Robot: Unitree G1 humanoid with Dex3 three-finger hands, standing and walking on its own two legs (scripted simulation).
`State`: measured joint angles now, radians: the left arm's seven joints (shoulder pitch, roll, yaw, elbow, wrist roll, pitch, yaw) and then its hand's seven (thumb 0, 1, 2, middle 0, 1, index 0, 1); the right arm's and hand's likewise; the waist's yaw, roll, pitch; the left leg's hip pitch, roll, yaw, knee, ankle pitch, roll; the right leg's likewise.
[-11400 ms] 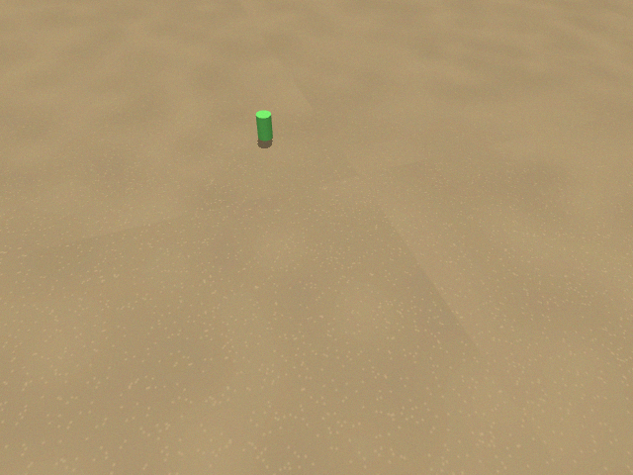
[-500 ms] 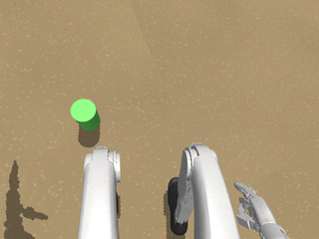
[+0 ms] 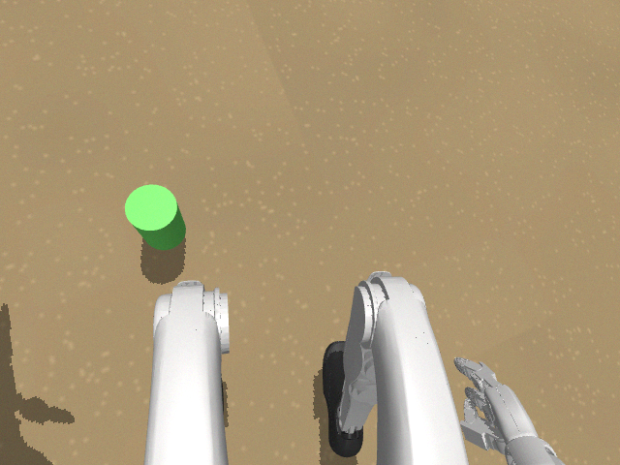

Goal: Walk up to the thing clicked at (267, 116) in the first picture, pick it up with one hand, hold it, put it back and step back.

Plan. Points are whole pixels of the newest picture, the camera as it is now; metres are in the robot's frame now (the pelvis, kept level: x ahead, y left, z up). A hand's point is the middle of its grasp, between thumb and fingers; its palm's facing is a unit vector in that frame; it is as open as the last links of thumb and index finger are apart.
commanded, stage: go down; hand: left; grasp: from the side
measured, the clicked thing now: (158, 220) +0.47 +0.23 -0.31
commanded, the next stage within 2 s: approach in 0.04 s
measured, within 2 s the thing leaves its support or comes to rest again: neither
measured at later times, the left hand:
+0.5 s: hand out of the picture +0.40 +0.39 -0.10, palm faces +0.18 -0.98 +0.03, open 17.6 cm
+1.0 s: hand (123, 233) +0.42 +0.27 -0.25, palm faces +0.14 -0.99 +0.06, open 17.6 cm
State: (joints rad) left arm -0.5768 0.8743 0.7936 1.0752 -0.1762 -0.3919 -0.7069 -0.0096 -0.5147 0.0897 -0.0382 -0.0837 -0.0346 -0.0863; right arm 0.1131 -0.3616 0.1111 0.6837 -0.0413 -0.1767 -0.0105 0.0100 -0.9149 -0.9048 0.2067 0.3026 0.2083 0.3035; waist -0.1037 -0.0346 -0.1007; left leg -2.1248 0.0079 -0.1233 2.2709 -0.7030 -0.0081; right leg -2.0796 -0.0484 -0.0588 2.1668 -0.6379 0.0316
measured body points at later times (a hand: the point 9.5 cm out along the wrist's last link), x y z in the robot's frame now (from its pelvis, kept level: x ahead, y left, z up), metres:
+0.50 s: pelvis +0.00 +0.00 -0.04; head +0.22 +0.11 +0.34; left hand +0.38 +0.44 -0.10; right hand +0.15 -0.28 -0.11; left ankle +0.08 +0.12 -0.35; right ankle +0.11 -0.14 -0.35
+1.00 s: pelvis -0.01 +0.01 -0.09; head +0.22 +0.15 +0.26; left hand +0.41 +0.32 -0.25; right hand +0.12 -0.26 -0.13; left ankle +0.08 +0.12 -0.35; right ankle +0.11 -0.14 -0.35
